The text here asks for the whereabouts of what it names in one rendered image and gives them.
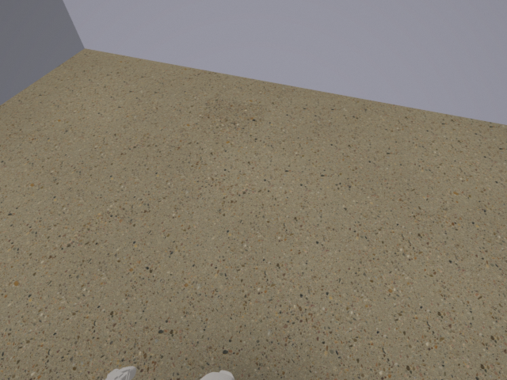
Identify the robot left shin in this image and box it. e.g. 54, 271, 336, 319
220, 370, 234, 379

